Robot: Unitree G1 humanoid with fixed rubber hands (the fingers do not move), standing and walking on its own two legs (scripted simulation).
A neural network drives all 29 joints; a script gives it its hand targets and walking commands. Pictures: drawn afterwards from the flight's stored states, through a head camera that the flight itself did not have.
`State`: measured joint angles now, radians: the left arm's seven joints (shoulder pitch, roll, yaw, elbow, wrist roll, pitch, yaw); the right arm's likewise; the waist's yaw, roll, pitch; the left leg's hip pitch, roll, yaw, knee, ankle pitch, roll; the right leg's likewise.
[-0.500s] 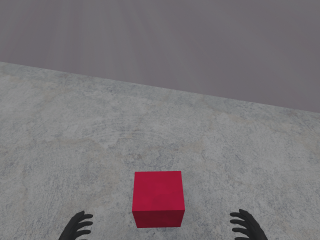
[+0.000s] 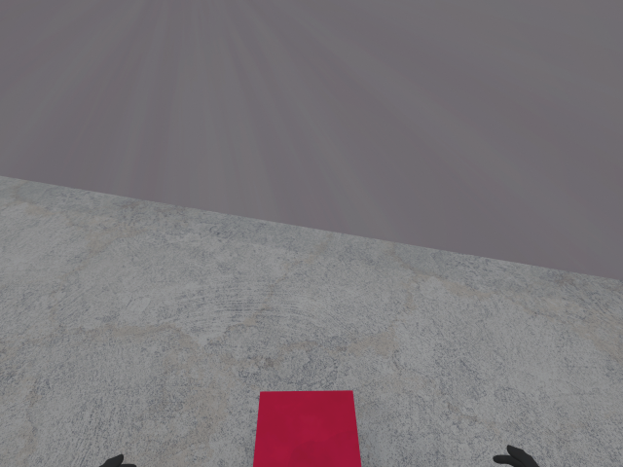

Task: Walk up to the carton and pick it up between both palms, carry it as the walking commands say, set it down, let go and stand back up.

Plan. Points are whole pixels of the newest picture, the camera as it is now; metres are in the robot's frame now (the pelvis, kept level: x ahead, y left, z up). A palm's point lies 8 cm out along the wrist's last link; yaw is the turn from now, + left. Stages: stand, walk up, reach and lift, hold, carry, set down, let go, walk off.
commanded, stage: stand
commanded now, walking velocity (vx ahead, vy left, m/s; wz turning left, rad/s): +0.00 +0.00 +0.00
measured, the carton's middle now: (306, 454) +0.43 +0.01 -0.62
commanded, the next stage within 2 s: none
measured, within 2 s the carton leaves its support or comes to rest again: neither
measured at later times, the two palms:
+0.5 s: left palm out of the picture +0.07 +0.29 -0.07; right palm out of the picture +0.05 -0.30 -0.09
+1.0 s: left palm out of the picture +0.02 +0.29 -0.09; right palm out of the picture -0.01 -0.31 -0.10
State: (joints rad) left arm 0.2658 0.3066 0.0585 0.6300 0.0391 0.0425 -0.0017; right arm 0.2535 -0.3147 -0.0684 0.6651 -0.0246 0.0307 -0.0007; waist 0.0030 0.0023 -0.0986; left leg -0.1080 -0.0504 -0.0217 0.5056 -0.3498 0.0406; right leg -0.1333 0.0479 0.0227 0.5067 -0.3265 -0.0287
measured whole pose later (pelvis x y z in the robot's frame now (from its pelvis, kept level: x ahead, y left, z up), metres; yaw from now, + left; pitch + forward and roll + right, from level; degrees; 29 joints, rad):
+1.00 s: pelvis -0.06 -0.01 +0.01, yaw -1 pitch -3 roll +0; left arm 0.24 0.37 0.00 0.97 0.02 -0.04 0.00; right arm 0.24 -0.37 -0.01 1.02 -0.02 -0.05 0.00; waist 0.00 0.01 -0.08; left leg -0.15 -0.03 0.00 0.42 -0.21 0.03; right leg -0.17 0.06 0.04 0.39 -0.16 -0.04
